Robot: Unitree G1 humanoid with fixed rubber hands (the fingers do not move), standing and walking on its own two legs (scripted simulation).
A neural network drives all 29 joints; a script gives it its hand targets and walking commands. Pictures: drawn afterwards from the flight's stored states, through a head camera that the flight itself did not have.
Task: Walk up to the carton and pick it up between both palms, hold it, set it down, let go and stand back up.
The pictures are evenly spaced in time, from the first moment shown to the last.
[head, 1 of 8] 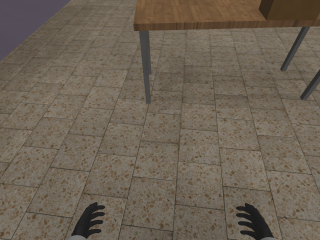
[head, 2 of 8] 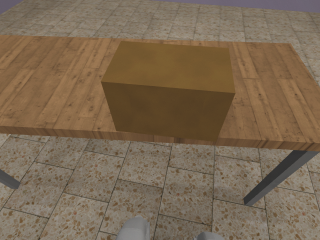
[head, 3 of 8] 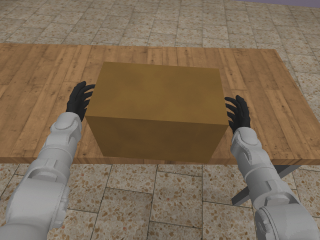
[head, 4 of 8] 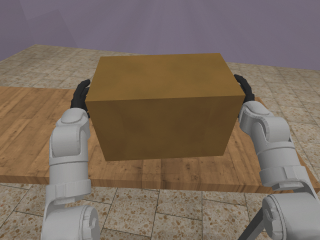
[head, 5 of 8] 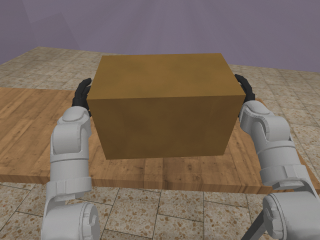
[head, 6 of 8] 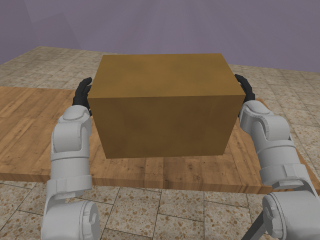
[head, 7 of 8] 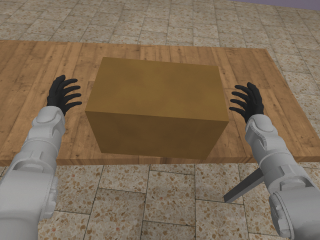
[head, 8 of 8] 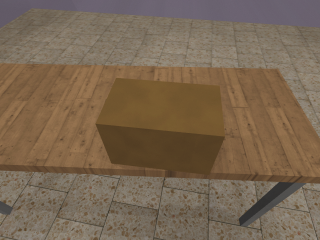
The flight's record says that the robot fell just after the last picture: no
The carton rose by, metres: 0.17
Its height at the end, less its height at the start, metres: +0.00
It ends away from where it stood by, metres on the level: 0.01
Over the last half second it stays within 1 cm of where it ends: yes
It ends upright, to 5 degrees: yes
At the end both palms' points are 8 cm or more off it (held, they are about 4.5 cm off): yes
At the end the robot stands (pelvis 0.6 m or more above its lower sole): yes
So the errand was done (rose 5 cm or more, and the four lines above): yes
